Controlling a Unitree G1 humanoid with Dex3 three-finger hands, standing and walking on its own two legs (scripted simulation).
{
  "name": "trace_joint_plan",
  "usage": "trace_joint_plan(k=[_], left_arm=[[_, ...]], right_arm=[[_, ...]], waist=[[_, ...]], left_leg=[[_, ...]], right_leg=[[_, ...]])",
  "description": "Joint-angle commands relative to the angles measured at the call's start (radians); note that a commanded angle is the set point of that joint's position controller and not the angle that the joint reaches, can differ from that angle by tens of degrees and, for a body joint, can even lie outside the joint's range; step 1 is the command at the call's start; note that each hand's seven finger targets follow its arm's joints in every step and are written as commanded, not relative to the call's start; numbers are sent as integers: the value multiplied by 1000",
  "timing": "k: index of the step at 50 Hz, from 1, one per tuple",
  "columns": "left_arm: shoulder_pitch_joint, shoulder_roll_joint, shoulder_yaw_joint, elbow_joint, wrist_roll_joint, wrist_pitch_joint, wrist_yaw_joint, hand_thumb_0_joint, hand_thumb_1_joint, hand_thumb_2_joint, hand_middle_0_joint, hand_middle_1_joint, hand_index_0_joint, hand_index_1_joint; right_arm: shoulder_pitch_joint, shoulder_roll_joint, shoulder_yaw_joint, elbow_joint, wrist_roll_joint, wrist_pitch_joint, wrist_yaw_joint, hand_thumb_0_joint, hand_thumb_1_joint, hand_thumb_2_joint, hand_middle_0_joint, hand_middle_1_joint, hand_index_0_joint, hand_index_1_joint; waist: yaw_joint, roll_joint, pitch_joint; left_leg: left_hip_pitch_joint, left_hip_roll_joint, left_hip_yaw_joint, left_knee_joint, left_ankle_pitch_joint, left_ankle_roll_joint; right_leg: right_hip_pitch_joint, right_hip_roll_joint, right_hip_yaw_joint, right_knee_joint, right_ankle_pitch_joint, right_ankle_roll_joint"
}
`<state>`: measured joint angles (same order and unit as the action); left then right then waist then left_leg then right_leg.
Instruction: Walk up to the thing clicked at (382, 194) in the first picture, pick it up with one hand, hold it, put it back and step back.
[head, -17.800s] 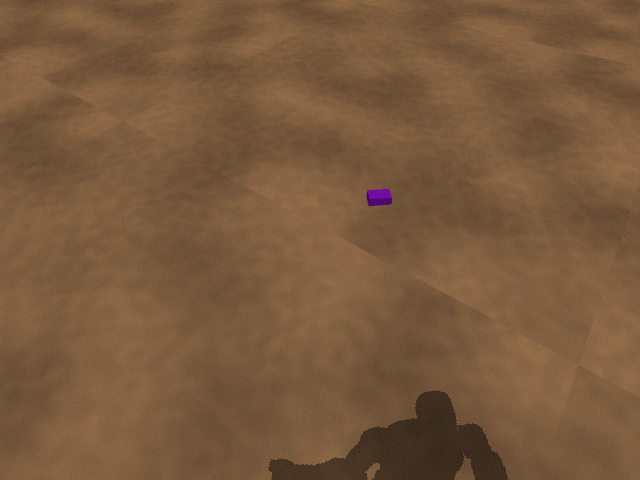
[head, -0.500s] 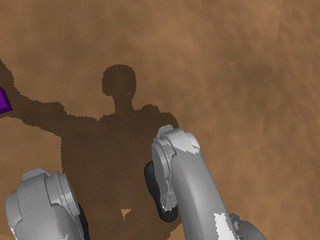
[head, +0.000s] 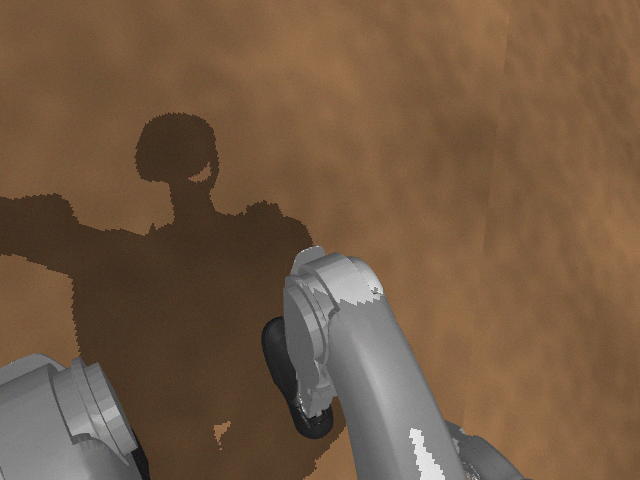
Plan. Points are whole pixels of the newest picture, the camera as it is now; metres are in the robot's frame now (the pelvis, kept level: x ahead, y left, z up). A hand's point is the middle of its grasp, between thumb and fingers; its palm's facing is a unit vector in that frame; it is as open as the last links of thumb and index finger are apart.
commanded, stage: rest palm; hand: left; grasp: from above
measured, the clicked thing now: out of the picture +0.50 +0.32 -0.29
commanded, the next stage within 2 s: close in 1.22 s
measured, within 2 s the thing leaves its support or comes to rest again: neither
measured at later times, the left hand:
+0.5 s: hand out of the picture +0.48 +0.32 -0.24, palm faces -0.44 -0.13 -0.89, open 14.5 cm
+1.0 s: hand out of the picture +0.48 +0.30 -0.25, palm faces -0.43 -0.13 -0.89, open 14.3 cm
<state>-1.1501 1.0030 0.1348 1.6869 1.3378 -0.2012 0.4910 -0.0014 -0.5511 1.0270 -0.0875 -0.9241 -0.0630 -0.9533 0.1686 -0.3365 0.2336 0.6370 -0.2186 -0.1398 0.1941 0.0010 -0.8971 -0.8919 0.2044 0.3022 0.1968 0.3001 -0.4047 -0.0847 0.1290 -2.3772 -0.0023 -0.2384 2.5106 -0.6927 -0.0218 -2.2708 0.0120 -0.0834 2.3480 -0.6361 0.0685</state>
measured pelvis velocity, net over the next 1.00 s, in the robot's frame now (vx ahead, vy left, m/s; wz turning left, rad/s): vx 0.00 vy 0.00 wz -0.04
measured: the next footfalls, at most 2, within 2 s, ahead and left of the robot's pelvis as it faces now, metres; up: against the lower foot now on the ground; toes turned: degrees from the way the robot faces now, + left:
none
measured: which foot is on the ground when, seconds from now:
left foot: down 0.00-1.00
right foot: down 0.00-1.00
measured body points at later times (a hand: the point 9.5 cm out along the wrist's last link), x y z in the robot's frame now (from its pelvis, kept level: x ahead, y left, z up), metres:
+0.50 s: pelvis +0.00 +0.00 +0.00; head +0.29 +0.12 +0.32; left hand +0.50 +0.32 -0.19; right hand +0.02 -0.26 -0.05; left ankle +0.07 +0.13 -0.27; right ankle +0.12 -0.14 -0.27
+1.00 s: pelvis +0.00 +0.00 +0.00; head +0.29 +0.12 +0.31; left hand +0.50 +0.31 -0.20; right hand +0.03 -0.25 -0.05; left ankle +0.07 +0.13 -0.27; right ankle +0.12 -0.14 -0.27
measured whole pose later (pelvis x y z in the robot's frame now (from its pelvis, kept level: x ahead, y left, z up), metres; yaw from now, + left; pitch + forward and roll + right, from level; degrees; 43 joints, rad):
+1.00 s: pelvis +0.00 +0.00 +0.00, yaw -3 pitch +28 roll -15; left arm -1.14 1.07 0.11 1.74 1.31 -0.21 0.59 0.00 -0.53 1.00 -0.09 -0.93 -0.07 -0.95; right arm 0.13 -0.36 0.32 0.62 -0.26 -0.22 0.24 0.00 -0.90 -0.90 0.20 0.30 0.20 0.30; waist -0.43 -0.14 0.21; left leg -2.35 0.00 -0.29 2.55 -0.72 -0.02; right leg -2.23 0.03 -0.12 2.34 -0.64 0.08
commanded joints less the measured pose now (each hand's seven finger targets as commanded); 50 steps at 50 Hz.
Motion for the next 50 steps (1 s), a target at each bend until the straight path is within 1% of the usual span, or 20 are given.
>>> trace_joint_plan(k=[1, 2, 3, 7, 12, 14, 15, 18, 19, 20, 22, 23, 25, 28, 32, 40, 41, 45, 46, 50], left_arm=[[-251, 263, 28, -124, -24, -4, 37, 0, -579, 1026, -61, -925, -34, -950], [-263, 257, 17, -147, -17, -8, 34, 0, -583, 1029, -62, -926, -34, -953], [-259, 285, 38, -160, -22, -13, 43, 0, -581, 1030, -63, -921, -35, -948], [-235, 272, 30, -144, -21, -21, 44, 0, -585, 1031, -61, -913, -30, -942], [-234, 288, 31, -136, -16, -30, 57, 0, -584, 1040, -65, -901, -30, -934], [-232, 289, 19, -146, -21, -32, 64, 0, -579, 1036, -66, -906, -33, -937], [-233, 281, 18, -118, -20, -31, 67, 0, -576, 1029, -66, -907, -36, -936], [-223, 283, 18, -115, -15, -32, 71, 0, -578, 1036, -69, -894, -34, -928], [-226, 304, 28, -123, -14, -37, 80, 0, -565, 1021, -65, -913, -38, -939], [-222, 281, 14, -117, -10, -32, 79, 0, -571, 1027, -69, -908, -38, -937], [-224, 290, 16, -107, -13, -30, 89, 0, -568, 1023, -71, -910, -41, -939], [-231, 274, -1, -100, -15, -28, 88, 0, -567, 1019, -66, -915, -38, -941], [-228, 283, 5, -92, -19, -24, 93, 0, -565, 1027, -71, -910, -41, -939], [-238, 276, -10, -91, -17, -23, 106, 0, -561, 1013, -69, -922, -44, -946], [-237, 281, -5, -68, -26, -23, 117, 0, -558, 1011, -68, -923, -43, -947], [-246, 274, -34, -72, -37, -19, 124, 0, -542, 994, -81, -925, -59, -946], [-244, 286, -15, -72, -38, -18, 129, 0, -547, 1000, -76, -926, -53, -948], [-240, 277, -31, -63, -40, -10, 138, 0, -550, 1000, -77, -921, -52, -944], [-244, 300, -11, -76, -40, -10, 140, 0, -547, 995, -74, -928, -52, -949], [-244, 318, -9, -56, -43, 3, 142, 0, -541, 994, -83, -919, -58, -943]], right_arm=[[217, -327, -91, 12, -1, -2, -16, 0, -888, -898, 200, 300, 200, 300], [216, -328, -90, 9, -6, -4, -13, 0, -890, -898, 200, 300, 200, 300], [224, -330, -87, 15, -8, 0, -13, 0, -889, -898, 200, 300, 200, 300], [229, -331, -76, 13, -17, -4, -4, 0, -888, -898, 200, 300, 200, 300], [223, -334, -61, 15, -25, -4, -1, 0, -886, -898, 200, 300, 200, 300], [216, -334, -62, 17, -30, -7, -1, 0, -885, -898, 200, 300, 200, 300], [221, -341, -56, 14, -32, -13, 3, 0, -887, -898, 200, 300, 200, 300], [210, -343, -50, 12, -33, -15, 6, 0, -886, -898, 200, 300, 200, 300], [213, -347, -51, 13, -34, -15, 6, 0, -886, -899, 200, 300, 200, 300], [218, -346, -52, 8, -36, -18, 8, 0, -888, -899, 200, 300, 200, 300], [207, -342, -49, 16, -35, -20, 11, 0, -888, -900, 200, 300, 200, 300], [201, -345, -49, 12, -38, -24, 15, 0, -889, -899, 200, 300, 200, 300], [192, -347, -41, 9, -33, -29, 13, 0, -889, -900, 200, 300, 200, 300], [182, -351, -47, 11, -36, -36, 15, 0, -890, -900, 200, 300, 200, 300], [185, -350, -33, 15, -38, -41, 17, 0, -890, -901, 200, 300, 200, 300], [167, -366, -30, 6, -33, -65, 23, 0, -895, -902, 200, 300, 200, 300], [181, -360, -21, 12, -35, -65, 26, 0, -893, -902, 200, 300, 200, 300], [176, -368, -22, 10, -33, -73, 30, 0, -896, -902, 200, 300, 200, 300], [175, -362, -18, 19, -34, -72, 33, 0, -895, -903, 200, 300, 200, 300], [162, -369, -16, 8, -31, -74, 31, 0, -896, -903, 199, 300, 200, 300]], waist=[[-37, 491, -661], [-46, 501, -654], [-36, 509, -676], [-48, 520, -658], [-53, 511, -623], [-48, 525, -655], [-63, 501, -606], [-60, 500, -601], [-59, 522, -612], [-66, 510, -608], [-56, 531, -616], [-69, 531, -597], [-70, 488, -580], [-67, 533, -589], [-79, 505, -584], [-90, 517, -565], [-89, 509, -583], [-88, 519, -589], [-85, 535, -595], [-84, 526, -572]], left_leg=[[548, 17, 123, -243, 211, 31], [549, 18, 124, -239, 216, 31], [560, 20, 118, -243, 235, 28], [566, 24, 112, -227, 269, 24], [546, 27, 105, -222, 241, 26], [547, 28, 109, -226, 229, 31], [529, 26, 110, -214, 228, 31], [549, 29, 100, -214, 236, 25], [556, 32, 96, -229, 241, 23], [566, 31, 97, -222, 250, 25], [570, 33, 93, -231, 241, 22], [555, 33, 94, -228, 224, 25], [524, 33, 93, -220, 209, 30], [549, 35, 90, -237, 201, 23], [534, 37, 85, -235, 219, 25], [543, 38, 87, -233, 192, 26], [561, 42, 77, -234, 225, 24], [569, 43, 80, -229, 247, 21], [572, 46, 76, -226, 263, 20], [553, 44, 77, -239, 218, 21]], right_leg=[[336, 34, -153, -185, 218, -94], [341, 36, -153, -183, 224, -92], [368, 37, -157, -185, 238, -93], [367, 40, -165, -170, 265, -94], [360, 45, -172, -176, 247, -92], [394, 49, -164, -183, 253, -84], [367, 44, -172, -179, 249, -86], [349, 47, -181, -175, 243, -89], [368, 49, -184, -179, 246, -89], [368, 47, -182, -172, 261, -84], [366, 51, -184, -170, 254, -87], [355, 50, -184, -168, 245, -85], [357, 52, -186, -179, 239, -81], [350, 53, -188, -172, 231, -85], [379, 53, -191, -179, 252, -81], [379, 53, -188, -184, 239, -77], [392, 51, -192, -182, 264, -75], [399, 54, -188, -174, 284, -76], [398, 54, -192, -173, 291, -76], [399, 54, -190, -179, 258, -79]])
